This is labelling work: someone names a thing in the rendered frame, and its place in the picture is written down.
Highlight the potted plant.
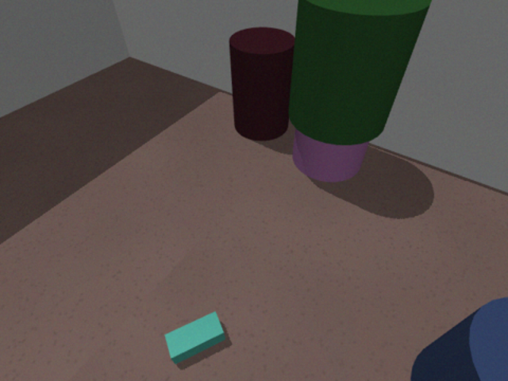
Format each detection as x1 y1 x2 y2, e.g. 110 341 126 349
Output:
288 0 432 182

